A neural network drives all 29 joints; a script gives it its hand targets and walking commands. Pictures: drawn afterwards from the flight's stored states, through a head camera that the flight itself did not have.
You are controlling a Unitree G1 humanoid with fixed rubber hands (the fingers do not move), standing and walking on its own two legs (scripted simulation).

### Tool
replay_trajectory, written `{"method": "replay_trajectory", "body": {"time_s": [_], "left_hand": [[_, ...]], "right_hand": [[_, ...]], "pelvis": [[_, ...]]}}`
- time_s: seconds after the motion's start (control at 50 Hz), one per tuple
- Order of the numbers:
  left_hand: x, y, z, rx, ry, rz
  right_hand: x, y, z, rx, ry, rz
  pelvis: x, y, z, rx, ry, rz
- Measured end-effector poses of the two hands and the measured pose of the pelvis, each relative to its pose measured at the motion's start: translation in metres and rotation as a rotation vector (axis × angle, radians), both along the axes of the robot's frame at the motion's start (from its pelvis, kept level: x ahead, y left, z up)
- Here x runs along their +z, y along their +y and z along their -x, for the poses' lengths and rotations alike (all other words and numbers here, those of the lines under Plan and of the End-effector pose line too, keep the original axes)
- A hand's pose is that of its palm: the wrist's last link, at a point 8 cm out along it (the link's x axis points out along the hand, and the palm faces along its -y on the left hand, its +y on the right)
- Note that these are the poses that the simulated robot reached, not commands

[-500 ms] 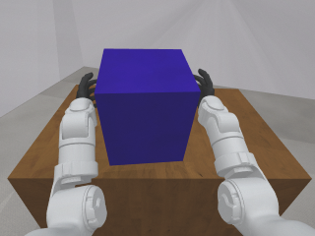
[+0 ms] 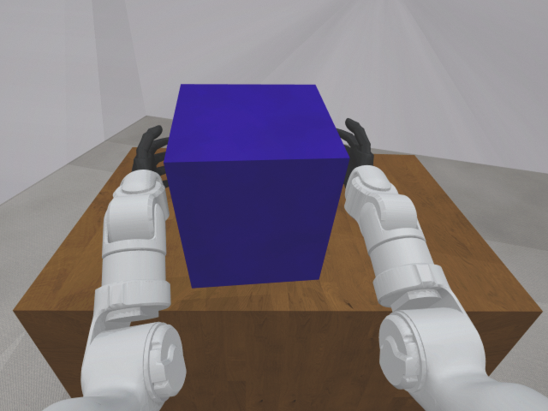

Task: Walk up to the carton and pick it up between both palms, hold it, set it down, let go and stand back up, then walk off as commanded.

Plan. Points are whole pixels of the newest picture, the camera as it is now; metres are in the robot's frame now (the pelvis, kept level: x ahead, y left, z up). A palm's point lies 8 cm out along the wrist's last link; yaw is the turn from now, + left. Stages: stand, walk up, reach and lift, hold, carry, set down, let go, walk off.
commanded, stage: hold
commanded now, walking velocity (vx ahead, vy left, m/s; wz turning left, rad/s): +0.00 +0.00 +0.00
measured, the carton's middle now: (253, 186) +0.41 +0.04 +0.19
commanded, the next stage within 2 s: none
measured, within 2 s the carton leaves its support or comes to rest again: neither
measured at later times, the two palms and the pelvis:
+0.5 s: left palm (147, 178) +0.36 +0.19 +0.23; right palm (357, 171) +0.37 -0.11 +0.24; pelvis +0.00 +0.00 +0.00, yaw +0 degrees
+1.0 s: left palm (147, 178) +0.36 +0.19 +0.23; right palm (357, 171) +0.37 -0.11 +0.24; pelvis +0.00 +0.00 +0.00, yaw +0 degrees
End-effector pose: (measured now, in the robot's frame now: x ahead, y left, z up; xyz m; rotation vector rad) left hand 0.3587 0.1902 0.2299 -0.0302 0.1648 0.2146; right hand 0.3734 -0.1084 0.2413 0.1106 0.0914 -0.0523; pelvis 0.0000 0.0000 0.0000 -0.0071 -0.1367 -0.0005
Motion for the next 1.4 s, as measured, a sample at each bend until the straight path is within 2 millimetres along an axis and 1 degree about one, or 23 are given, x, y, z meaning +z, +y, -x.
{"method": "replay_trajectory", "body": {"time_s": [1.4], "left_hand": [[0.0018,-0.0003,0.0015,-0.006,-0.003,-0.001]], "right_hand": [[0.0024,-0.0005,0.0005,-0.003,0.001,-0.005]], "pelvis": [[0.0000,0.0000,0.0005,0.001,-0.001,0.000]]}}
